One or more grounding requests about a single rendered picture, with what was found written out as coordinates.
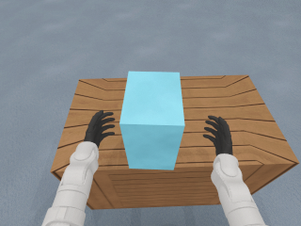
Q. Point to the carton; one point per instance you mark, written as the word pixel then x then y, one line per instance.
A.
pixel 152 120

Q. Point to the pedestal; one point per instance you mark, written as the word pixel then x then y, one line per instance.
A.
pixel 262 151

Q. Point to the robot right forearm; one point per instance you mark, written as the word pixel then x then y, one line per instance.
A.
pixel 234 195

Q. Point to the robot left forearm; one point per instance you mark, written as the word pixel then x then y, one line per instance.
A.
pixel 70 201

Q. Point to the robot left hand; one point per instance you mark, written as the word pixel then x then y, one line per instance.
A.
pixel 95 128

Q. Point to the robot right hand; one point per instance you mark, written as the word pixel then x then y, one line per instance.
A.
pixel 222 140

